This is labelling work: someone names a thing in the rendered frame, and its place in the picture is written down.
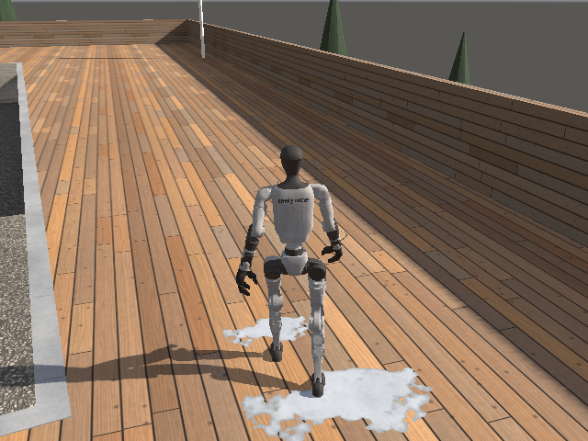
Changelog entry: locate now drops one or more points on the left robot hand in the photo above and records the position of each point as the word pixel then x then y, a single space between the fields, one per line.
pixel 240 280

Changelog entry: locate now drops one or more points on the robot left forearm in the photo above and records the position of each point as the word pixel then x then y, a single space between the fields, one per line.
pixel 248 251

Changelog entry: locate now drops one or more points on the right robot hand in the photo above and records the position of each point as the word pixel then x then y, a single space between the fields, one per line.
pixel 329 249

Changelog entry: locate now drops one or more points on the robot head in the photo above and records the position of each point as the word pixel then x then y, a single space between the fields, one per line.
pixel 291 158

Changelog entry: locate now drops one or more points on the robot right forearm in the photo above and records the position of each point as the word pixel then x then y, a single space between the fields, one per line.
pixel 334 237

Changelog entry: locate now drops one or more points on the right robot shin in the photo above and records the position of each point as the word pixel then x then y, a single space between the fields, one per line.
pixel 317 351

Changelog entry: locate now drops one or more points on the robot right upper arm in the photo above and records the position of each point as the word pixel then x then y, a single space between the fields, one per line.
pixel 321 193

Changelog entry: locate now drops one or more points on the robot left upper arm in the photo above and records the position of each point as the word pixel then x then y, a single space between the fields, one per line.
pixel 259 212

